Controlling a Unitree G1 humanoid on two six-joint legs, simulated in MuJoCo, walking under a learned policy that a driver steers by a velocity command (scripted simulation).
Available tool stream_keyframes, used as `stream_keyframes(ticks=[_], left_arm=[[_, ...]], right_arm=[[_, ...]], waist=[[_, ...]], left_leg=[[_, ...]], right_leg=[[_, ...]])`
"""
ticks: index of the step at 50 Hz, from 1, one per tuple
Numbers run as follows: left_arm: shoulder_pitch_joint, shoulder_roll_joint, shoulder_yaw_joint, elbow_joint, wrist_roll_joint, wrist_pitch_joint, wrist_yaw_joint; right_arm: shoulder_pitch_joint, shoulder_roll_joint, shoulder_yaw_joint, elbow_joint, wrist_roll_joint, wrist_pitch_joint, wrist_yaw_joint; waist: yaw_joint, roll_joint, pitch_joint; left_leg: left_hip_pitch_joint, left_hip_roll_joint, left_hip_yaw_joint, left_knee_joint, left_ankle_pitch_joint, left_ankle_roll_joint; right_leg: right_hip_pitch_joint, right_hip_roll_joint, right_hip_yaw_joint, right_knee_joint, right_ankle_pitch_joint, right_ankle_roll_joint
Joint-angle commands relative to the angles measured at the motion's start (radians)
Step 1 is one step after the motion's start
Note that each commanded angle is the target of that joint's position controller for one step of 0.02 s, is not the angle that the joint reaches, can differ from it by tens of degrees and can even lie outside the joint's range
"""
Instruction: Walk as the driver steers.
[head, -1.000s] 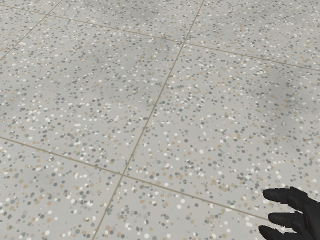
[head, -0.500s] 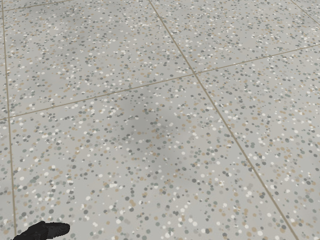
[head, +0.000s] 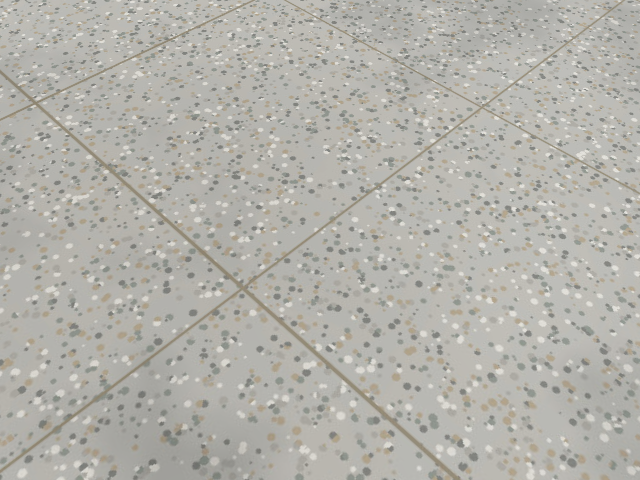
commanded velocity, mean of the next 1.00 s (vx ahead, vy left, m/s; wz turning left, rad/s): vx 1.00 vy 0.00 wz -0.05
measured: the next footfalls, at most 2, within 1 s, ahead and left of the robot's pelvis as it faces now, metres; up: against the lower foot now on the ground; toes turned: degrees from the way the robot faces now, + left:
right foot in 0.30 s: +0.44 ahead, -0.10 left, +0.00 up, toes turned -14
left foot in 0.74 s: +0.93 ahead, -0.07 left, +0.00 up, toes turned -8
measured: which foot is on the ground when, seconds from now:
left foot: down 0.00-0.30, up 0.32-0.72, down 0.74-1.00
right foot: up 0.00-0.28, down 0.30-0.76, up 0.78-1.00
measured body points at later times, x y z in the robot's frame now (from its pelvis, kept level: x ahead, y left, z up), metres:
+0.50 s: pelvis +0.46 -0.06 +0.00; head +0.48 -0.06 +0.45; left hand +0.55 +0.21 -0.12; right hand +0.51 -0.34 -0.10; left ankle +0.51 +0.09 -0.65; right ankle +0.40 -0.09 -0.73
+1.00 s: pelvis +0.96 -0.13 +0.01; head +0.98 -0.14 +0.46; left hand +1.20 +0.08 -0.05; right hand +0.89 -0.41 -0.12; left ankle +0.89 -0.07 -0.73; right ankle +1.10 -0.32 -0.67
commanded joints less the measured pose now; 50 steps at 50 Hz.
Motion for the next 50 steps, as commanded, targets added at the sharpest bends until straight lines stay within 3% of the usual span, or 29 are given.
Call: stream_keyframes(ticks=[1,5,6,9,11,13,14,15,16,17,18,19,20,22,26,28,30,33,35,36,37,38,39,41,42,44,46,48,50], left_arm=[[-0.104,-0.043,-0.028,-0.140,0.009,0.019,-0.035],[-0.209,-0.047,-0.043,-0.204,0.006,0.025,-0.048],[-0.236,-0.052,-0.051,-0.226,0.006,0.023,-0.053],[-0.334,-0.061,-0.066,-0.225,0.013,0.007,-0.064],[-0.313,-0.042,-0.061,-0.202,0.016,-0.001,-0.055],[-0.114,0.011,-0.037,-0.139,0.023,-0.009,-0.032],[0.096,0.045,-0.016,-0.068,0.020,-0.012,-0.018],[0.230,0.103,0.014,-0.018,0.027,-0.008,0.002],[0.138,0.200,0.038,-0.038,0.018,0.003,0.023],[0.161,0.213,0.047,-0.067,0.015,0.005,0.026],[0.154,0.165,0.045,-0.033,0.008,-0.005,0.036],[0.140,0.117,0.035,0.004,0.000,-0.020,0.042],[0.103,0.074,0.023,0.015,0.003,-0.037,0.044],[0.071,0.006,-0.003,0.028,-0.001,-0.059,0.050],[0.122,0.007,-0.005,0.068,-0.023,-0.092,0.031],[0.120,0.016,-0.002,0.071,-0.031,-0.106,0.023],[0.161,0.042,0.001,0.096,-0.040,-0.122,0.020],[0.209,0.081,0.004,0.131,-0.017,-0.117,0.034],[0.217,0.112,0.008,0.138,0.018,-0.090,0.058],[0.183,0.121,0.010,0.130,0.036,-0.073,0.070],[0.120,0.130,0.011,0.110,0.040,-0.062,0.077],[0.186,-0.004,-0.021,0.060,0.008,-0.075,0.059],[0.184,0.003,-0.031,0.033,0.003,-0.103,0.044],[0.005,0.024,-0.048,-0.030,0.012,-0.131,0.041],[-0.020,0.010,-0.054,-0.040,0.023,-0.128,0.037],[-0.020,-0.016,-0.065,-0.070,0.049,-0.086,0.030],[-0.077,-0.036,-0.078,-0.118,0.052,-0.056,0.024],[-0.207,-0.053,-0.093,-0.177,0.031,-0.057,0.008],[-0.270,-0.068,-0.100,-0.193,0.005,-0.060,-0.003]], right_arm=[[0.135,-0.061,-0.021,0.035,0.022,-0.030,0.015],[0.109,-0.062,-0.017,0.069,0.021,-0.061,0.026],[0.116,-0.086,-0.020,0.074,0.016,-0.068,0.027],[0.191,-0.113,-0.023,0.120,0.019,-0.065,0.024],[0.232,-0.173,-0.030,0.138,0.021,-0.054,0.015],[0.226,-0.245,-0.042,0.142,0.020,-0.026,0.001],[0.186,-0.254,-0.042,0.130,0.022,-0.013,-0.004],[0.176,-0.225,-0.038,0.116,0.019,-0.010,-0.004],[0.237,-0.068,-0.010,0.054,0.034,-0.017,0.022],[0.200,-0.132,-0.013,-0.002,0.049,-0.030,0.021],[0.085,-0.131,-0.012,-0.013,0.054,-0.039,0.018],[0.087,-0.102,0.000,-0.008,0.053,-0.042,0.018],[0.066,-0.084,0.004,-0.003,0.033,-0.032,0.022],[0.120,-0.061,0.010,0.023,0.006,0.003,0.037],[-0.114,-0.026,0.026,-0.066,0.003,0.014,0.060],[-0.181,-0.014,0.037,-0.088,0.017,0.004,0.072],[-0.215,-0.020,0.036,-0.083,0.036,-0.001,0.081],[-0.211,-0.061,0.021,-0.064,0.033,-0.004,0.074],[-0.090,-0.104,0.003,-0.030,0.027,0.000,0.064],[0.104,-0.139,-0.016,0.031,0.029,0.004,0.056],[0.322,-0.175,-0.039,0.094,0.024,0.009,0.045],[0.383,-0.302,-0.082,0.112,0.005,0.020,0.030],[0.314,-0.284,-0.084,0.100,0.031,0.030,0.038],[0.194,-0.203,-0.075,0.091,0.040,0.025,0.036],[0.176,-0.167,-0.067,0.100,0.039,0.022,0.033],[0.146,-0.122,-0.047,0.111,0.040,0.011,0.027],[0.133,-0.150,-0.053,0.099,0.047,-0.010,0.031],[0.111,-0.165,-0.064,0.080,0.046,-0.021,0.031],[0.119,-0.182,-0.078,0.071,0.055,-0.028,0.038]], waist=[[-0.034,0.144,0.014],[0.006,0.127,0.057],[0.017,0.135,0.093],[-0.020,0.069,0.147],[0.007,0.112,0.101],[0.126,0.174,-0.045],[0.225,0.185,-0.145],[0.267,0.141,-0.222],[0.088,-0.187,-0.297],[0.120,-0.085,-0.447],[0.124,0.017,-0.283],[0.069,0.063,-0.108],[0.026,0.102,-0.048],[-0.044,0.078,-0.009],[-0.019,0.039,0.118],[-0.009,0.039,0.121],[0.013,0.052,0.118],[0.010,0.033,0.058],[-0.061,-0.042,-0.052],[-0.153,-0.064,-0.146],[-0.273,-0.050,-0.208],[-0.191,0.244,-0.293],[-0.147,0.272,-0.419],[-0.104,0.029,-0.153],[-0.064,-0.021,-0.067],[0.020,-0.009,0.019],[0.038,0.028,0.068],[0.019,0.055,0.109],[-0.023,0.079,0.086]], left_leg=[[0.230,0.259,-0.255,-0.326,-0.037,0.097],[0.153,0.191,0.007,-0.403,0.241,0.089],[0.127,0.208,0.037,-0.427,0.300,0.098],[0.150,0.184,0.139,-0.520,0.499,0.105],[0.275,0.206,0.169,-0.414,1.012,0.109],[0.351,0.240,0.170,-0.085,1.353,0.119],[0.289,0.236,0.166,0.174,1.318,0.122],[0.089,0.183,0.161,0.522,0.943,0.114],[-0.314,-0.004,0.128,0.924,-0.183,0.058],[-0.446,-0.036,-0.086,1.071,-0.179,0.079],[-0.524,0.010,-0.120,1.033,-0.092,0.086],[-0.504,0.051,-0.108,0.922,-0.064,0.086],[-0.446,0.086,-0.124,0.825,-0.063,0.082],[-0.336,0.109,-0.128,0.722,-0.079,0.064],[-0.404,0.129,-0.064,0.422,0.089,0.036],[-0.276,0.101,-0.032,0.210,0.302,0.051],[-0.178,0.057,0.012,0.098,0.473,0.097],[-0.171,-0.050,0.067,0.044,0.399,0.150],[-0.055,-0.139,0.097,0.075,0.234,0.180],[0.122,-0.166,0.091,0.092,0.173,0.201],[0.347,-0.134,0.038,0.055,0.104,0.236],[0.699,0.135,-0.404,0.095,-0.037,0.409],[0.803,0.260,-0.919,-0.159,-0.161,0.507],[0.509,0.211,-0.749,-0.257,-0.107,0.427],[0.343,0.165,-0.658,-0.278,-0.035,0.397],[0.097,0.080,-0.532,-0.315,0.021,0.375],[-0.066,0.031,-0.459,-0.369,0.035,0.380],[-0.208,-0.020,-0.402,-0.420,0.072,0.353],[-0.229,-0.046,-0.379,-0.432,0.169,0.296]], right_leg=[[-0.348,-0.131,0.046,0.022,0.050,0.013],[-0.327,-0.117,0.014,-0.132,0.229,0.018],[-0.306,-0.125,0.004,-0.245,0.259,0.013],[-0.155,-0.061,-0.131,-0.507,0.307,-0.036],[-0.050,0.019,-0.184,-0.571,0.247,-0.069],[0.162,0.087,-0.180,-0.596,0.100,-0.101],[0.389,0.089,-0.138,-0.681,0.101,-0.127],[0.648,0.009,-0.007,-0.716,0.027,-0.141],[0.896,-0.280,0.480,-0.794,-0.088,-0.179],[0.954,-0.367,0.761,-0.928,-0.071,-0.268],[0.845,-0.333,0.632,-0.973,0.019,-0.249],[0.641,-0.306,0.515,-1.008,0.107,-0.224],[0.500,-0.256,0.434,-1.027,0.133,-0.192],[0.326,-0.204,0.334,-1.088,0.162,-0.176],[0.222,-0.136,0.183,-1.225,0.264,-0.166],[0.172,-0.097,0.100,-1.263,0.374,-0.135],[0.235,-0.139,0.049,-1.350,0.507,-0.105],[0.509,-0.170,-0.057,-1.241,1.014,-0.033],[0.609,-0.206,-0.099,-0.958,1.391,0.014],[0.578,-0.217,-0.115,-0.712,1.454,0.030],[0.424,-0.185,-0.147,-0.366,1.336,0.042],[-0.034,-0.038,-0.127,0.172,0.447,0.104],[-0.289,0.079,0.016,0.342,-0.130,0.105],[-0.349,-0.065,0.092,0.196,0.042,0.074],[-0.298,-0.097,0.077,0.110,0.036,0.077],[-0.208,-0.128,0.065,-0.006,-0.020,0.112],[-0.167,-0.150,0.021,-0.185,-0.037,0.143],[-0.056,-0.145,-0.024,-0.429,0.148,0.165],[0.096,-0.112,-0.045,-0.621,0.377,0.167]])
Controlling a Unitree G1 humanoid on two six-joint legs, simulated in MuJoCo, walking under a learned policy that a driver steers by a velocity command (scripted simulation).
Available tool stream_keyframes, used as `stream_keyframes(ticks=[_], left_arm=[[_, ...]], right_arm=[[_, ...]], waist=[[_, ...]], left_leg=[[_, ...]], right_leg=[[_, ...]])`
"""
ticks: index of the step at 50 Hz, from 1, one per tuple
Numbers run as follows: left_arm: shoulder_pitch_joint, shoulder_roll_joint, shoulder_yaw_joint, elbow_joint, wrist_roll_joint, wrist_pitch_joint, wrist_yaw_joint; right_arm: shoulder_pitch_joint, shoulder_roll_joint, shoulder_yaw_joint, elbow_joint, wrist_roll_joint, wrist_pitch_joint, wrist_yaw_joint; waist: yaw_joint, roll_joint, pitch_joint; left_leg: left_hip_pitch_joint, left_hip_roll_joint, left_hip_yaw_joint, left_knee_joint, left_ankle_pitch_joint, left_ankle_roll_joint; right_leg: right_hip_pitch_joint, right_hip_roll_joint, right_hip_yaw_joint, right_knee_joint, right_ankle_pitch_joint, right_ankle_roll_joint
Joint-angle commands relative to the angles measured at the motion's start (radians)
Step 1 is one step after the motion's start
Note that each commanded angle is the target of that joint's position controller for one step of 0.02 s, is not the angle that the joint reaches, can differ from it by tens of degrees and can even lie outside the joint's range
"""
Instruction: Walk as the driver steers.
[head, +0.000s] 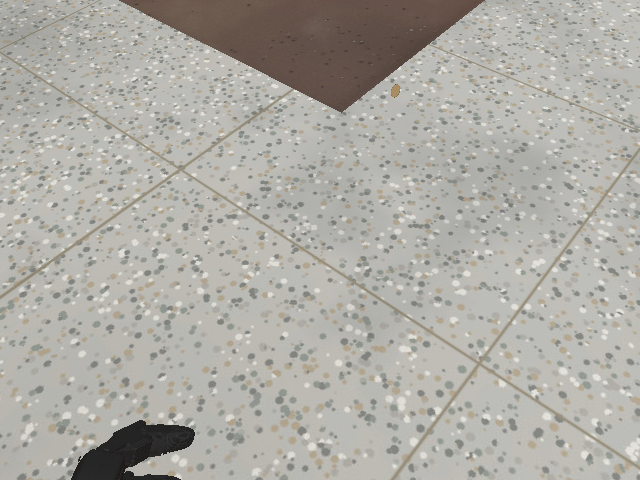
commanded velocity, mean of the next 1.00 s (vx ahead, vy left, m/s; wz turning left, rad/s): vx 1.00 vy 0.00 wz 0.95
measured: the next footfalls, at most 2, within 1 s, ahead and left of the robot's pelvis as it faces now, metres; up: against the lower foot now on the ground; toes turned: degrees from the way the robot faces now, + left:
right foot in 0.14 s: +0.36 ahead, -0.18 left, +0.00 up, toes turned +11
left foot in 0.60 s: +0.69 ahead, +0.12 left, +0.00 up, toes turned +36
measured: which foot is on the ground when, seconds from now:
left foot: down 0.00-0.16, up 0.18-0.58, down 0.60-0.96, up 0.98-1.00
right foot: up 0.00-0.12, down 0.14-0.58, up 0.60-0.96, down 0.98-1.00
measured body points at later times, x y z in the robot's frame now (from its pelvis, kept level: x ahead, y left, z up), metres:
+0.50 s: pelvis +0.46 -0.02 -0.02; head +0.50 +0.00 +0.43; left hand +0.27 +0.21 -0.14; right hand +0.82 -0.10 -0.06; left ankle +0.60 +0.13 -0.69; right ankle +0.32 -0.19 -0.74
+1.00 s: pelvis +0.89 +0.21 -0.03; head +0.91 +0.23 +0.42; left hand +0.86 +0.55 -0.07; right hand +1.14 +0.01 -0.14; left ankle +0.67 +0.10 -0.70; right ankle +1.09 +0.21 -0.74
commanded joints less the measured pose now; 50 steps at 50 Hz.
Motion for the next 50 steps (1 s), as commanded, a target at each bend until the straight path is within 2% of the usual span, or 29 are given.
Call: stream_keyframes(ticks=[1,3,5,6,7,8,9,10,11,12,16,23,25,27,28,29,30,31,32,33,34,36,40,42,45,47,48,49,50], left_arm=[[-0.066,0.084,0.017,-0.072,-0.028,-0.001,-0.011],[-0.074,0.121,0.030,-0.075,-0.029,-0.005,-0.001],[0.013,0.170,0.054,-0.048,-0.027,-0.013,0.016],[0.157,0.205,0.074,-0.011,-0.026,-0.018,0.029],[0.359,0.252,0.098,0.029,-0.016,-0.022,0.049],[0.566,0.318,0.119,0.059,0.010,-0.025,0.070],[0.439,0.407,0.140,0.043,0.022,-0.014,0.062],[0.314,0.279,0.129,0.016,0.012,-0.008,0.056],[0.261,0.192,0.107,0.017,0.001,-0.007,0.051],[0.259,0.157,0.099,0.041,0.007,-0.008,0.045],[0.350,0.094,0.084,0.151,-0.032,-0.038,0.033],[0.345,0.158,0.097,0.196,-0.027,-0.057,0.034],[0.389,0.215,0.109,0.198,-0.027,-0.045,0.046],[0.368,0.271,0.126,0.184,-0.022,-0.014,0.065],[0.314,0.289,0.132,0.161,-0.018,0.002,0.068],[0.285,0.276,0.133,0.145,-0.013,0.014,0.057],[0.263,0.147,0.105,0.112,0.002,0.008,0.036],[0.315,0.161,0.099,-0.017,-0.023,-0.012,0.038],[0.226,0.195,0.092,-0.031,-0.014,-0.039,0.036],[0.204,0.193,0.086,-0.025,-0.018,-0.051,0.035],[0.185,0.184,0.083,-0.020,-0.007,-0.044,0.038],[0.236,0.173,0.079,0.001,0.022,0.001,0.037],[0.034,0.096,0.050,-0.091,0.002,0.029,0.014],[-0.014,0.078,0.042,-0.101,-0.025,0.026,0.004],[-0.023,0.127,0.056,-0.098,-0.036,0.022,0.010],[0.121,0.197,0.087,-0.057,-0.034,0.015,0.029],[0.307,0.234,0.108,-0.017,-0.030,0.009,0.044],[0.523,0.310,0.136,0.015,-0.004,0.004,0.068],[0.485,0.383,0.146,0.011,0.031,0.006,0.066]], right_arm=[[-0.132,-0.189,-0.054,-0.123,0.014,-0.040,0.005],[-0.099,-0.199,-0.063,-0.123,0.015,-0.035,0.003],[-0.086,-0.223,-0.071,-0.125,0.005,-0.027,-0.008],[-0.104,-0.247,-0.075,-0.126,-0.002,-0.025,-0.007],[-0.145,-0.221,-0.067,-0.139,-0.008,-0.033,-0.005],[-0.167,-0.058,-0.022,-0.176,-0.021,-0.044,-0.012],[-0.018,0.003,0.006,-0.253,0.043,-0.040,-0.008],[-0.118,-0.089,0.001,-0.208,0.007,-0.014,-0.019],[-0.207,-0.113,-0.007,-0.214,-0.012,-0.005,-0.008],[-0.248,-0.109,-0.008,-0.213,-0.017,0.004,0.007],[-0.343,-0.030,0.015,-0.281,-0.030,0.054,0.048],[-0.576,-0.032,0.049,-0.378,-0.026,0.055,0.085],[-0.543,-0.051,0.045,-0.357,-0.026,0.051,0.081],[-0.353,-0.105,0.022,-0.300,-0.025,0.046,0.066],[-0.149,-0.146,-0.003,-0.238,-0.024,0.043,0.052],[0.015,-0.186,-0.034,-0.171,-0.018,0.038,0.026],[-0.056,-0.259,-0.061,-0.166,0.009,0.052,0.000],[-0.115,-0.361,-0.078,-0.228,-0.028,0.068,0.000],[-0.092,-0.312,-0.078,-0.239,-0.020,0.069,-0.011],[-0.118,-0.252,-0.065,-0.212,-0.019,0.059,-0.020],[-0.146,-0.217,-0.054,-0.197,-0.017,0.041,-0.025],[-0.198,-0.177,-0.033,-0.199,-0.015,0.009,-0.032],[-0.218,-0.174,-0.034,-0.196,-0.006,-0.027,-0.018],[-0.206,-0.185,-0.043,-0.190,0.000,-0.030,-0.007],[-0.151,-0.202,-0.055,-0.175,0.005,-0.025,-0.005],[-0.150,-0.241,-0.064,-0.172,-0.005,-0.020,-0.009],[-0.192,-0.257,-0.066,-0.176,-0.007,-0.023,-0.005],[-0.225,-0.156,-0.036,-0.205,-0.007,-0.037,-0.005],[-0.135,-0.011,0.004,-0.264,0.030,-0.036,-0.008]], waist=[[0.041,0.044,0.067],[0.020,0.057,0.033],[0.058,0.053,-0.047],[0.142,0.027,-0.140],[0.250,0.014,-0.240],[0.294,-0.192,-0.363],[0.131,-0.513,-0.467],[0.144,-0.239,-0.283],[0.152,-0.118,-0.157],[0.143,-0.042,-0.089],[0.091,-0.094,-0.006],[0.068,-0.024,0.115],[0.040,-0.061,0.061],[-0.077,-0.107,-0.054],[-0.171,-0.115,-0.135],[-0.223,-0.037,-0.194],[-0.123,0.206,-0.116],[-0.041,0.235,-0.310],[-0.078,0.048,-0.275],[-0.021,-0.044,-0.091],[0.033,-0.100,-0.011],[0.117,-0.109,0.035],[0.100,-0.042,0.091],[0.063,0.002,0.062],[0.030,0.039,0.015],[0.104,0.022,-0.092],[0.224,-0.003,-0.181],[0.309,-0.096,-0.303],[0.190,-0.384,-0.386]], left_leg=[[-0.386,0.183,-0.214,-0.238,0.249,0.112],[-0.224,0.205,-0.242,-0.168,0.348,0.078],[-0.090,0.212,-0.255,0.017,0.562,0.040],[-0.085,0.182,-0.227,0.223,0.650,0.016],[-0.217,0.145,-0.197,0.495,0.573,-0.006],[-0.398,0.086,-0.123,0.852,-0.078,0.006],[-0.656,0.042,-0.031,1.089,-0.258,-0.012],[-0.752,0.144,-0.002,1.132,-0.128,-0.004],[-0.751,0.183,0.024,1.066,-0.042,-0.011],[-0.717,0.215,0.028,1.025,-0.011,-0.024],[-0.731,0.271,0.051,0.960,0.017,-0.042],[-0.560,0.201,0.262,0.493,0.276,0.003],[-0.441,0.121,0.326,0.432,0.242,0.039],[-0.219,0.065,0.316,0.418,0.160,0.077],[-0.003,0.055,0.266,0.399,0.120,0.113],[0.256,0.069,0.171,0.311,0.097,0.152],[0.341,0.210,-0.077,0.290,0.142,0.191],[0.580,0.401,-0.606,0.104,0.054,0.398],[0.510,0.439,-0.724,-0.053,-0.103,0.379],[0.317,0.416,-0.665,-0.105,-0.080,0.336],[0.152,0.367,-0.579,-0.108,0.024,0.302],[-0.078,0.289,-0.426,-0.111,0.164,0.273],[-0.379,0.159,-0.276,-0.171,0.178,0.208],[-0.399,0.132,-0.252,-0.167,0.254,0.152],[-0.220,0.169,-0.305,-0.079,0.391,0.101],[-0.113,0.162,-0.307,0.158,0.620,0.055],[-0.179,0.124,-0.265,0.401,0.643,0.026],[-0.336,0.068,-0.189,0.744,0.378,0.009],[-0.607,-0.017,-0.082,1.008,-0.281,-0.015]], right_leg=[[0.377,0.074,-0.106,-0.219,0.276,0.013],[0.376,0.086,-0.084,-0.303,0.267,0.003],[0.469,0.125,-0.075,-0.348,0.117,-0.011],[0.622,0.141,-0.095,-0.350,0.024,-0.021],[0.858,0.064,-0.045,-0.301,-0.080,-0.040],[1.064,-0.205,0.241,-0.338,-0.449,-0.047],[1.138,-0.410,0.884,-0.623,-0.675,-0.160],[0.992,-0.338,0.773,-0.643,-0.803,-0.180],[0.866,-0.278,0.534,-0.608,-0.599,-0.165],[0.768,-0.231,0.369,-0.603,-0.362,-0.151],[0.674,-0.150,0.021,-0.635,0.083,-0.092],[0.609,-0.060,-0.349,-0.737,0.552,-0.041],[0.702,-0.074,-0.377,-0.612,1.018,-0.024],[0.720,-0.118,-0.363,-0.327,1.263,-0.022],[0.637,-0.139,-0.336,-0.078,1.258,-0.038],[0.446,-0.081,-0.333,0.279,0.827,-0.045],[0.125,0.124,-0.321,0.683,-0.253,-0.025],[-0.176,0.172,-0.108,0.886,-0.359,0.003],[-0.234,0.111,0.002,0.801,-0.272,-0.003],[-0.218,0.070,0.002,0.672,-0.223,-0.006],[-0.143,0.039,-0.002,0.569,-0.231,0.002],[-0.001,0.007,-0.002,0.438,-0.285,0.032],[0.202,0.001,-0.065,0.043,-0.052,0.054],[0.346,0.042,-0.082,-0.134,0.176,0.037],[0.411,0.082,-0.067,-0.274,0.198,0.014],[0.565,0.140,-0.071,-0.312,0.027,-0.002],[0.776,0.127,-0.082,-0.315,-0.039,-0.014],[1.009,-0.064,0.100,-0.331,-0.348,-0.045],[1.131,-0.348,0.664,-0.568,-0.664,-0.114]])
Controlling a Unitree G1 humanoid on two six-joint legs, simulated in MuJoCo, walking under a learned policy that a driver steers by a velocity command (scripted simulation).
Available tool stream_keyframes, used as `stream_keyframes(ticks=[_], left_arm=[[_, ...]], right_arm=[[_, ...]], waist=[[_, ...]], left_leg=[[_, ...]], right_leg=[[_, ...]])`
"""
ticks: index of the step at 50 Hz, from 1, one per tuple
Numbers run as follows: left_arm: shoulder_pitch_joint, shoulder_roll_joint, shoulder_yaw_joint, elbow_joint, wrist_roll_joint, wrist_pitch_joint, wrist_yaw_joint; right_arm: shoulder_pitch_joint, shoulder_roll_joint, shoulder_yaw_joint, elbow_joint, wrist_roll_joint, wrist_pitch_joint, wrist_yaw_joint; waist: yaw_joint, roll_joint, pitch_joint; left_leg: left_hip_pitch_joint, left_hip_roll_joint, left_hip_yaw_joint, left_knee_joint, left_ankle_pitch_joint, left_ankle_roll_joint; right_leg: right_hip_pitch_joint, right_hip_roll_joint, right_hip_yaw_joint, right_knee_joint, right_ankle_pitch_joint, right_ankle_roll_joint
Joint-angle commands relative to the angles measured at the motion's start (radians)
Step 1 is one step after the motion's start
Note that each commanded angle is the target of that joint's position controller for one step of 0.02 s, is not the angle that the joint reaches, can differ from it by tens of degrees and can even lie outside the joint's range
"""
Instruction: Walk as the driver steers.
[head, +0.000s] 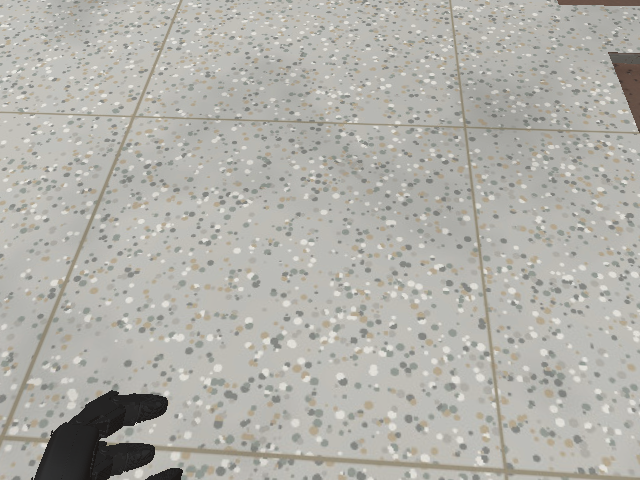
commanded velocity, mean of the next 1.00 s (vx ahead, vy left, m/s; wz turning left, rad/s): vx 1.00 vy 0.00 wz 0.60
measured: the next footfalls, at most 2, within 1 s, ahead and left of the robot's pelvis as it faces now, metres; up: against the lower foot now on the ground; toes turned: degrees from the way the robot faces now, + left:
left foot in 0.44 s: +0.52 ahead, +0.11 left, +0.00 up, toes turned +28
right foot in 0.86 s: +0.99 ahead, +0.20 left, +0.00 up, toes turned +33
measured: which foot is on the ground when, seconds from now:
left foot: up 0.00-0.42, down 0.44-0.88, up 0.90-1.00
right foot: down 0.00-0.42, up 0.44-0.84, down 0.86-1.00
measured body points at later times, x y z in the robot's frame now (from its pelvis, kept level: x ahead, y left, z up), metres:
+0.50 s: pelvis +0.42 +0.05 -0.01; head +0.45 +0.06 +0.44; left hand +0.32 +0.30 -0.14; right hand +0.71 -0.10 -0.11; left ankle +0.48 +0.09 -0.71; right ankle +0.26 -0.17 -0.57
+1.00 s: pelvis +0.87 +0.23 +0.02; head +0.88 +0.25 +0.47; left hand +0.77 +0.51 -0.10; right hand +1.10 +0.05 -0.09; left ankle +0.70 +0.25 -0.59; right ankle +0.95 +0.18 -0.71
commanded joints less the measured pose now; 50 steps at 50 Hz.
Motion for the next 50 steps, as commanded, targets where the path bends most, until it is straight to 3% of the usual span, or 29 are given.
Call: stream_keyframes(ticks=[1,2,3,8,11,14,16,18,20,21,22,23,24,25,26,28,32,34,36,39,41,42,43,44,45,46,47,48,50], left_arm=[[0.375,0.286,0.117,0.049,0.019,0.008,0.022],[0.294,0.188,0.096,0.037,0.008,0.013,0.018],[0.280,0.142,0.085,0.056,0.007,0.016,0.012],[0.340,0.084,0.069,0.170,-0.022,-0.027,-0.012],[0.301,0.099,0.070,0.187,-0.016,-0.047,-0.015],[0.357,0.126,0.077,0.225,-0.015,-0.048,-0.009],[0.397,0.158,0.082,0.238,-0.013,-0.040,-0.002],[0.420,0.217,0.095,0.233,-0.014,-0.017,0.013],[0.351,0.270,0.112,0.201,-0.008,0.018,0.020],[0.325,0.253,0.109,0.185,-0.004,0.025,0.014],[0.324,0.126,0.082,0.156,0.007,0.022,-0.006],[0.374,0.119,0.069,0.031,-0.022,0.003,-0.007],[0.260,0.160,0.065,0.029,-0.018,-0.023,-0.008],[0.262,0.147,0.057,0.043,-0.028,-0.031,-0.007],[0.248,0.132,0.051,0.055,-0.016,-0.026,-0.005],[0.296,0.107,0.041,0.083,0.014,0.013,-0.015],[0.103,0.048,0.017,0.015,0.005,0.033,-0.039],[0.021,0.033,0.009,-0.003,-0.006,0.023,-0.053],[-0.027,0.027,0.009,-0.005,-0.025,0.018,-0.060],[-0.037,0.066,0.026,-0.002,-0.022,0.016,-0.048],[0.096,0.124,0.054,0.032,-0.018,0.015,-0.031],[0.271,0.158,0.073,0.085,-0.022,0.018,-0.017],[0.493,0.197,0.093,0.146,-0.016,0.022,0.002],[0.580,0.313,0.130,0.164,0.023,0.019,0.012],[0.558,0.273,0.124,0.172,0.012,0.020,-0.011],[0.443,0.212,0.116,0.173,-0.002,0.016,-0.021],[0.396,0.157,0.105,0.183,-0.018,0.012,-0.027],[0.382,0.122,0.095,0.199,-0.018,0.011,-0.029],[0.383,0.078,0.076,0.236,-0.020,0.007,-0.025]], right_arm=[[-0.090,-0.009,0.035,-0.174,0.003,-0.018,-0.011],[-0.157,-0.054,0.026,-0.164,-0.019,-0.004,-0.005],[-0.197,-0.056,0.025,-0.163,-0.030,0.006,0.010],[-0.321,0.024,0.051,-0.249,-0.037,0.058,0.063],[-0.402,0.013,0.058,-0.296,-0.031,0.064,0.072],[-0.510,0.014,0.068,-0.317,-0.033,0.062,0.090],[-0.532,0.023,0.073,-0.312,-0.030,0.057,0.092],[-0.447,-0.005,0.061,-0.280,-0.029,0.053,0.078],[-0.126,-0.074,0.022,-0.187,-0.023,0.047,0.054],[0.060,-0.110,-0.008,-0.113,-0.027,0.042,0.031],[-0.020,-0.177,-0.036,-0.106,-0.004,0.053,0.006],[-0.075,-0.269,-0.045,-0.174,-0.040,0.064,0.005],[-0.023,-0.206,-0.042,-0.169,-0.037,0.066,-0.014],[-0.051,-0.159,-0.031,-0.130,-0.032,0.053,-0.024],[-0.076,-0.120,-0.017,-0.109,-0.032,0.031,-0.028],[-0.124,-0.057,0.012,-0.100,-0.028,-0.008,-0.035],[-0.058,-0.039,0.020,-0.047,-0.007,-0.051,-0.013],[-0.047,-0.043,0.017,-0.038,0.000,-0.062,-0.004],[0.002,-0.054,0.017,-0.011,0.016,-0.074,0.001],[0.025,-0.096,0.012,0.023,0.004,-0.074,-0.006],[0.027,-0.140,0.005,0.040,-0.021,-0.061,-0.020],[0.000,-0.156,0.000,0.044,-0.039,-0.046,-0.028],[-0.062,-0.140,0.004,0.036,-0.052,-0.038,-0.033],[0.042,0.011,0.041,-0.008,-0.012,-0.045,-0.023],[0.049,0.023,0.053,-0.019,0.000,-0.061,-0.014],[-0.078,-0.013,0.051,-0.044,-0.010,-0.063,-0.020],[-0.150,-0.023,0.057,-0.063,-0.021,-0.065,-0.013],[-0.196,-0.010,0.063,-0.080,-0.038,-0.063,-0.004],[-0.206,0.030,0.078,-0.117,-0.069,-0.040,0.012]], waist=[[0.183,-0.362,-0.296],[0.180,-0.217,-0.174],[0.174,-0.119,-0.099],[0.117,-0.122,0.020],[0.080,-0.114,0.062],[0.106,-0.060,0.125],[0.105,-0.063,0.112],[0.044,-0.121,0.025],[-0.118,-0.157,-0.133],[-0.183,-0.100,-0.200],[-0.070,0.155,-0.147],[0.011,0.217,-0.346],[-0.046,0.005,-0.307],[0.011,-0.062,-0.135],[0.064,-0.125,-0.051],[0.142,-0.134,-0.002],[0.109,-0.064,0.108],[0.080,-0.059,0.112],[0.045,-0.045,0.095],[0.049,-0.015,0.051],[0.128,0.049,-0.062],[0.221,0.064,-0.145],[0.345,0.051,-0.217],[0.280,-0.215,-0.356],[0.251,-0.303,-0.450],[0.229,-0.188,-0.249],[0.204,-0.069,-0.147],[0.176,-0.023,-0.079],[0.100,-0.046,0.003]], left_leg=[[-0.768,0.076,0.136,0.648,0.090,-0.004],[-0.781,0.142,0.165,0.621,0.181,-0.006],[-0.759,0.179,0.183,0.579,0.219,-0.015],[-0.776,0.257,0.207,0.515,0.305,-0.042],[-0.753,0.260,0.243,0.375,0.449,-0.045],[-0.690,0.232,0.365,0.137,0.515,-0.007],[-0.579,0.169,0.452,0.021,0.495,0.035],[-0.458,0.096,0.490,-0.010,0.410,0.065],[-0.119,0.046,0.443,-0.028,0.299,0.114],[0.175,0.055,0.343,-0.137,0.290,0.149],[0.302,0.216,0.079,-0.186,0.262,0.171],[0.550,0.439,-0.478,-0.370,0.209,0.368],[0.479,0.451,-0.510,-0.504,0.137,0.330],[0.290,0.440,-0.420,-0.539,0.178,0.295],[0.115,0.396,-0.325,-0.543,0.263,0.255],[-0.115,0.320,-0.175,-0.566,0.369,0.221],[-0.234,0.235,0.001,-0.676,0.504,0.186],[-0.239,0.186,0.085,-0.699,0.607,0.141],[-0.193,0.218,0.094,-0.753,0.743,0.109],[0.036,0.256,0.128,-0.669,1.097,0.071],[0.149,0.292,0.136,-0.442,1.427,0.037],[0.122,0.295,0.147,-0.231,1.462,0.027],[-0.041,0.259,0.175,0.061,1.316,0.018],[-0.398,0.118,0.235,0.573,0.693,-0.029],[-0.586,0.002,0.136,0.723,0.084,-0.023],[-0.702,0.091,0.122,0.731,0.164,-0.007],[-0.703,0.150,0.141,0.660,0.227,-0.010],[-0.680,0.188,0.159,0.588,0.232,-0.015],[-0.632,0.227,0.172,0.500,0.203,-0.055]], right_leg=[[0.835,-0.421,0.834,-0.371,-0.811,-0.170],[0.711,-0.372,0.637,-0.346,-0.742,-0.166],[0.607,-0.323,0.463,-0.335,-0.553,-0.156],[0.438,-0.249,0.050,-0.417,-0.092,-0.111],[0.390,-0.212,-0.143,-0.471,0.088,-0.102],[0.433,-0.170,-0.285,-0.511,0.260,-0.083],[0.498,-0.163,-0.350,-0.446,0.675,-0.063],[0.599,-0.194,-0.356,-0.264,1.121,-0.053],[0.534,-0.240,-0.321,0.147,1.250,-0.080],[0.332,-0.206,-0.312,0.474,0.950,-0.082],[0.020,-0.003,-0.303,0.852,-0.211,-0.059],[-0.303,0.072,-0.100,1.102,-0.375,-0.030],[-0.366,0.012,-0.009,1.045,-0.257,-0.038],[-0.345,-0.037,-0.015,0.937,-0.205,-0.045],[-0.268,-0.078,-0.017,0.834,-0.200,-0.044],[-0.121,-0.113,-0.011,0.716,-0.232,-0.030],[-0.143,-0.140,-0.070,0.383,-0.070,-0.020],[-0.063,-0.106,-0.103,0.182,0.143,-0.043],[0.043,-0.061,-0.138,0.056,0.326,-0.078],[0.075,0.012,-0.161,-0.038,0.278,-0.126],[0.211,0.084,-0.158,-0.032,0.100,-0.154],[0.375,0.100,-0.152,-0.026,0.003,-0.168],[0.617,0.041,-0.111,-0.016,-0.072,-0.188],[0.915,-0.252,0.326,-0.030,-0.360,-0.313],[0.973,-0.348,0.786,-0.260,-0.459,-0.359],[0.845,-0.297,0.681,-0.292,-0.451,-0.352],[0.698,-0.269,0.547,-0.305,-0.369,-0.344],[0.573,-0.222,0.465,-0.328,-0.306,-0.328],[0.370,-0.161,0.390,-0.383,-0.280,-0.325]])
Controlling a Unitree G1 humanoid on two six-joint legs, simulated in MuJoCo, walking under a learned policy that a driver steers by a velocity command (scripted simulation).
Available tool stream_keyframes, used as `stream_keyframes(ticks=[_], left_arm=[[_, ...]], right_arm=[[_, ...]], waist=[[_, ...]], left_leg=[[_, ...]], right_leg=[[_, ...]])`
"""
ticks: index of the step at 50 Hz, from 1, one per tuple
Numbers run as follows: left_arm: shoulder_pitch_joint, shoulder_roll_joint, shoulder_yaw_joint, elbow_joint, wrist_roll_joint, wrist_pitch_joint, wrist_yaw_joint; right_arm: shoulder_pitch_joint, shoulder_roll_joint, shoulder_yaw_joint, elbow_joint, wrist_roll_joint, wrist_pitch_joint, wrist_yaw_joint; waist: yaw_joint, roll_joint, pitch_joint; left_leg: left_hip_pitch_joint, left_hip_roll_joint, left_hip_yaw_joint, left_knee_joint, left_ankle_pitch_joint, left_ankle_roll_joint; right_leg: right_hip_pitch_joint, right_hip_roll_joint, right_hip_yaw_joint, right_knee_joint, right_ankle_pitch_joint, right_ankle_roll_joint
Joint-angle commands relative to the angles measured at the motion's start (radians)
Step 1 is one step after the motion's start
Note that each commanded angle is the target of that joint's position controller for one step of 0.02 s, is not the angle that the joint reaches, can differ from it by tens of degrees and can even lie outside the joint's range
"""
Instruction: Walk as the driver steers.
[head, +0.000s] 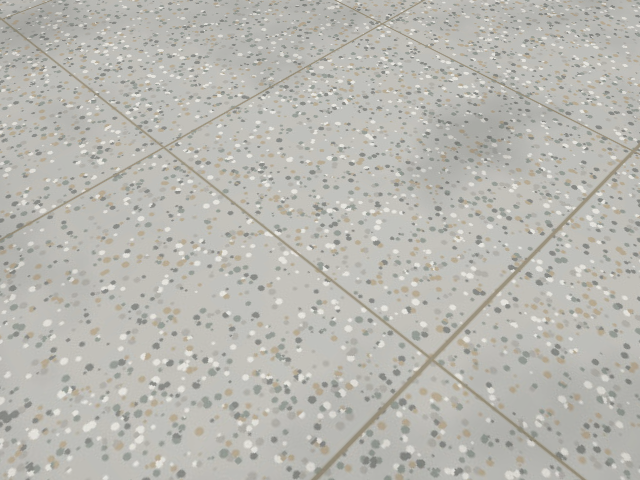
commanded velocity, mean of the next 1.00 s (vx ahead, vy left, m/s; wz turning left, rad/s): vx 1.00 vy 0.00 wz -0.82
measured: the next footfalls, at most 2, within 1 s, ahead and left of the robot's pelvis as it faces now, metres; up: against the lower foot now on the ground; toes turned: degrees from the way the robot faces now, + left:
left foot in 0.28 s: +0.47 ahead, +0.14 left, +0.00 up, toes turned -12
right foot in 0.72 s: +0.79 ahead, -0.19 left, +0.00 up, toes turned -38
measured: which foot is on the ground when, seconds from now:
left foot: up 0.00-0.26, down 0.28-0.70, up 0.72-1.00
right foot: down 0.00-0.26, up 0.28-0.70, down 0.72-1.00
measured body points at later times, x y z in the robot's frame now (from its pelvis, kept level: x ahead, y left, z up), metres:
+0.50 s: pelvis +0.47 +0.01 +0.01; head +0.48 +0.01 +0.46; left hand +0.73 +0.21 -0.08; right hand +0.37 -0.28 -0.10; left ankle +0.43 +0.14 -0.73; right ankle +0.46 -0.11 -0.63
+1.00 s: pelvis +0.87 -0.21 +0.01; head +0.90 -0.22 +0.45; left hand +1.08 +0.00 -0.12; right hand +0.89 -0.54 -0.04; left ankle +1.15 -0.22 -0.67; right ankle +0.76 -0.16 -0.73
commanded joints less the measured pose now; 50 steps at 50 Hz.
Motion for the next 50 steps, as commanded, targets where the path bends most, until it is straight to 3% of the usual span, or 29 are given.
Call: stream_keyframes(ticks=[1,3,6,10,12,13,14,15,16,17,18,20,22,26,29,31,33,34,35,36,37,38,39,40,42,43,45,47,50], left_arm=[[0.110,0.067,0.013,0.018,-0.013,-0.019,0.002],[0.099,0.096,0.022,0.017,-0.021,-0.032,0.004],[0.057,0.147,0.047,-0.010,-0.033,-0.048,-0.004],[0.133,0.186,0.066,-0.003,-0.044,-0.045,-0.009],[0.151,0.213,0.073,0.002,-0.030,-0.034,-0.003],[0.125,0.215,0.074,-0.005,-0.027,-0.032,-0.005],[0.109,0.116,0.046,-0.035,-0.022,-0.038,-0.003],[0.219,-0.027,0.010,-0.097,-0.072,-0.037,-0.002],[0.147,0.044,0.013,-0.088,-0.049,-0.019,0.006],[0.053,0.078,0.021,-0.089,-0.030,-0.008,0.001],[0.008,0.079,0.022,-0.086,-0.022,0.000,-0.010],[-0.017,0.047,0.018,-0.100,-0.003,0.028,-0.035],[-0.076,0.012,0.008,-0.135,-0.001,0.056,-0.048],[-0.228,0.016,-0.012,-0.221,0.000,0.063,-0.071],[-0.331,0.022,-0.027,-0.249,-0.004,0.060,-0.091],[-0.308,0.042,-0.025,-0.234,-0.006,0.057,-0.087],[-0.129,0.095,-0.004,-0.183,-0.007,0.052,-0.072],[0.066,0.135,0.019,-0.126,-0.007,0.049,-0.059],[0.245,0.178,0.049,-0.057,-0.010,0.046,-0.035],[0.170,0.247,0.078,-0.052,-0.035,0.060,-0.008],[0.098,0.366,0.097,-0.112,0.001,0.077,-0.009],[0.123,0.317,0.096,-0.131,-0.007,0.079,0.003],[0.100,0.258,0.083,-0.103,-0.011,0.068,0.013],[0.074,0.220,0.071,-0.085,-0.012,0.052,0.018],[0.017,0.180,0.050,-0.089,-0.014,0.020,0.024],[0.017,0.167,0.044,-0.086,-0.018,0.007,0.019],[0.004,0.176,0.047,-0.090,-0.023,-0.012,0.013],[-0.004,0.180,0.055,-0.093,-0.022,-0.019,0.006],[0.039,0.201,0.068,-0.080,-0.034,-0.021,-0.006]], right_arm=[[-0.065,-0.027,0.011,-0.144,-0.032,0.001,0.019],[-0.159,-0.028,0.026,-0.200,-0.031,0.006,0.028],[-0.275,-0.022,0.043,-0.233,0.003,-0.004,0.052],[-0.315,-0.074,0.021,-0.228,0.011,-0.004,0.031],[-0.166,-0.123,-0.008,-0.187,0.006,-0.013,0.009],[0.014,-0.155,-0.028,-0.143,-0.001,-0.018,-0.010],[0.231,-0.235,-0.056,-0.124,-0.026,-0.020,-0.034],[0.201,-0.322,-0.074,-0.130,-0.052,-0.012,-0.034],[0.109,-0.247,-0.072,-0.137,-0.029,-0.003,-0.035],[0.035,-0.151,-0.051,-0.143,-0.017,-0.006,-0.032],[0.012,-0.101,-0.040,-0.128,-0.016,-0.010,-0.025],[0.041,-0.059,-0.029,-0.083,-0.005,-0.021,-0.026],[0.072,-0.028,-0.023,-0.041,0.019,-0.037,-0.017],[0.039,-0.044,-0.028,-0.019,0.018,-0.056,-0.014],[0.072,-0.088,-0.036,0.005,0.017,-0.056,-0.021],[0.118,-0.142,-0.047,0.007,0.018,-0.045,-0.030],[0.108,-0.208,-0.065,-0.006,0.012,-0.014,-0.047],[0.060,-0.230,-0.072,-0.027,0.007,0.003,-0.050],[0.035,-0.221,-0.073,-0.042,0.000,0.015,-0.042],[0.015,-0.099,-0.048,-0.065,-0.009,0.010,-0.020],[0.076,-0.096,-0.036,-0.198,0.015,-0.010,-0.020],[-0.018,-0.134,-0.030,-0.212,0.004,-0.038,-0.019],[-0.042,-0.131,-0.024,-0.208,0.007,-0.051,-0.019],[-0.062,-0.121,-0.020,-0.205,-0.003,-0.048,-0.021],[-0.020,-0.109,-0.014,-0.187,-0.034,-0.003,-0.021],[-0.029,-0.100,-0.013,-0.194,-0.036,0.018,-0.019],[-0.149,-0.064,0.001,-0.252,-0.028,0.030,-0.010],[-0.250,-0.022,0.020,-0.291,-0.003,0.028,0.006],[-0.284,-0.042,0.015,-0.291,0.023,0.024,0.010]], waist=[[-0.037,-0.041,0.027],[-0.046,-0.052,0.091],[-0.035,-0.057,0.088],[0.007,-0.053,0.039],[-0.062,-0.040,-0.090],[-0.157,-0.024,-0.193],[-0.237,0.091,-0.346],[-0.124,0.373,-0.458],[-0.109,0.263,-0.341],[-0.108,0.136,-0.184],[-0.093,0.059,-0.111],[-0.053,0.102,-0.047],[-0.032,0.092,-0.017],[0.002,0.076,0.046],[-0.005,0.016,0.103],[0.018,0.039,0.055],[0.130,0.088,-0.059],[0.224,0.100,-0.144],[0.285,0.041,-0.215],[0.191,-0.201,-0.131],[0.092,-0.289,-0.313],[0.140,-0.076,-0.303],[0.087,0.023,-0.131],[0.030,0.089,-0.045],[-0.054,0.101,0.010],[-0.068,0.092,0.023],[-0.057,0.064,0.066],[-0.025,0.015,0.069],[0.025,-0.033,0.015]], left_leg=[[-0.319,0.118,-0.043,-0.077,-0.033,-0.049],[-0.314,0.152,-0.010,-0.264,0.046,-0.091],[-0.005,0.112,0.048,-0.619,0.318,-0.127],[0.046,0.081,0.047,-0.751,0.368,-0.118],[0.216,0.031,0.062,-0.784,0.189,-0.098],[0.433,0.061,0.054,-0.760,0.132,-0.087],[0.655,0.295,-0.187,-0.785,-0.228,-0.064],[0.794,0.548,-0.740,-1.027,-0.546,0.018],[0.689,0.509,-0.796,-1.097,-0.642,0.044],[0.560,0.455,-0.579,-1.067,-0.468,0.028],[0.456,0.405,-0.405,-1.053,-0.228,0.016],[0.344,0.342,-0.194,-1.069,0.024,-0.017],[0.335,0.325,-0.065,-1.093,0.187,-0.036],[0.276,0.274,0.166,-1.165,0.401,-0.049],[0.267,0.234,0.304,-1.200,0.622,-0.078],[0.358,0.244,0.336,-1.081,1.104,-0.096],[0.397,0.284,0.325,-0.802,1.391,-0.100],[0.330,0.307,0.300,-0.559,1.403,-0.083],[0.157,0.268,0.291,-0.221,1.095,-0.079],[-0.148,0.056,0.280,0.185,-0.016,-0.104],[-0.497,-0.021,0.080,0.443,-0.202,-0.142],[-0.565,0.044,-0.049,0.379,-0.110,-0.132],[-0.548,0.088,-0.054,0.251,-0.059,-0.126],[-0.474,0.123,-0.049,0.136,-0.060,-0.133],[-0.329,0.155,-0.050,0.010,-0.107,-0.161],[-0.289,0.168,-0.041,-0.067,-0.141,-0.175],[-0.216,0.175,0.003,-0.274,-0.040,-0.190],[-0.078,0.148,0.027,-0.491,0.214,-0.186],[0.052,0.097,0.035,-0.665,0.395,-0.161]], right_leg=[[0.134,-0.251,0.490,-0.361,-0.188,-0.211],[0.011,-0.218,0.420,-0.443,-0.142,-0.220],[-0.172,-0.137,0.292,-0.501,0.012,-0.172],[0.075,-0.184,0.330,-0.414,0.245,-0.126],[0.170,-0.157,0.303,-0.123,0.523,-0.089],[0.079,-0.105,0.277,0.135,0.504,-0.066],[-0.078,-0.049,0.217,0.496,0.229,-0.055],[-0.352,0.032,0.154,0.797,-0.299,-0.038],[-0.478,-0.040,0.144,0.888,-0.198,-0.057],[-0.508,-0.090,0.126,0.853,-0.108,-0.057],[-0.474,-0.125,0.126,0.801,-0.063,-0.047],[-0.427,-0.161,0.126,0.754,-0.053,-0.026],[-0.466,-0.179,0.108,0.740,-0.034,-0.018],[-0.458,-0.169,0.042,0.563,0.155,-0.018],[-0.313,-0.115,-0.086,0.296,0.240,-0.063],[-0.192,-0.032,-0.155,0.231,0.212,-0.101],[0.014,0.031,-0.156,0.221,0.119,-0.137],[0.220,0.045,-0.113,0.212,0.070,-0.170],[0.485,0.046,-0.030,0.138,0.028,-0.203],[0.570,-0.084,0.205,0.076,0.007,-0.242],[0.831,-0.298,0.780,-0.099,-0.048,-0.459],[0.784,-0.334,0.893,-0.247,-0.177,-0.443],[0.597,-0.315,0.837,-0.295,-0.151,-0.398],[0.425,-0.269,0.748,-0.299,-0.046,-0.361],[0.184,-0.190,0.593,-0.301,0.102,-0.333],[0.099,-0.163,0.553,-0.316,0.113,-0.328],[-0.053,-0.101,0.476,-0.359,0.120,-0.306],[-0.139,-0.039,0.420,-0.373,0.138,-0.249],[-0.045,-0.056,0.440,-0.336,0.278,-0.187]])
